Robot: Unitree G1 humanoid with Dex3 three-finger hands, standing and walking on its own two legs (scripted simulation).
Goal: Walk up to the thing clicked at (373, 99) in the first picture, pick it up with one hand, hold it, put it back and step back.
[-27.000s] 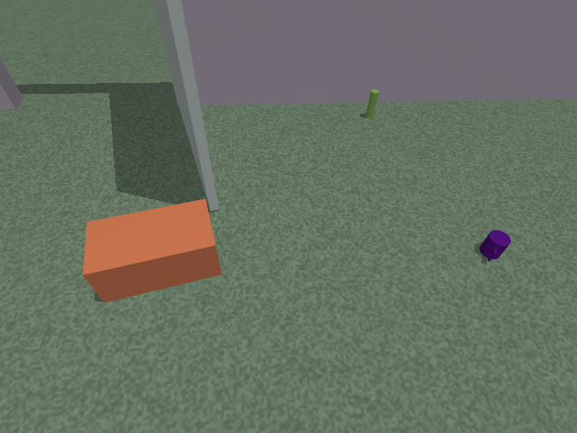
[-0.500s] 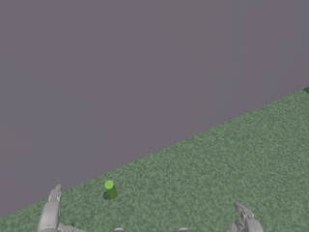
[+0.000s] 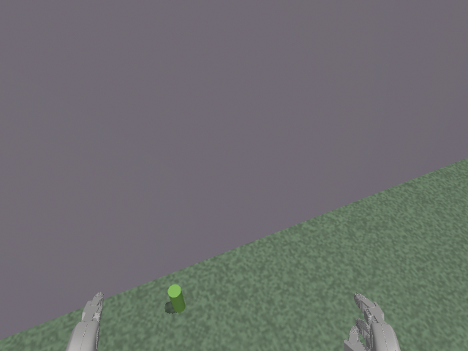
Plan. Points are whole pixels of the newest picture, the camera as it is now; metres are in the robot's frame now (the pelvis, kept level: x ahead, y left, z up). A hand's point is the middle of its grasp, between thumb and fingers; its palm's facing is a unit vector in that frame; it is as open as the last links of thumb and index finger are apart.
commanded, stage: home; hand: left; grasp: from the side
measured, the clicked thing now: (177, 299) +0.44 +0.19 -0.63
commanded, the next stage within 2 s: stand in 1.34 s
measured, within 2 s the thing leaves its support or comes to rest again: neither
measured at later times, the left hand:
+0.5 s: hand out of the picture +0.16 +0.18 -0.05, palm faces +0.09 -0.96 -0.28, open 17.5 cm
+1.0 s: hand out of the picture +0.16 +0.18 -0.05, palm faces +0.10 -0.96 -0.27, open 17.4 cm
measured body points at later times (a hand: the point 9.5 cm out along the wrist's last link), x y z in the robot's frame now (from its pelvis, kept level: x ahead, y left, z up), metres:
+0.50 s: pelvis -0.01 +0.00 +0.00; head +0.01 +0.00 +0.45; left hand +0.15 +0.23 -0.03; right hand +0.15 -0.25 -0.07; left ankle +0.01 +0.12 -0.69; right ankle +0.01 -0.13 -0.69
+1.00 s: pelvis +0.00 +0.00 +0.00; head +0.01 +0.00 +0.45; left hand +0.16 +0.23 -0.03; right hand +0.15 -0.24 -0.07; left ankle +0.01 +0.12 -0.69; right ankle +0.01 -0.13 -0.69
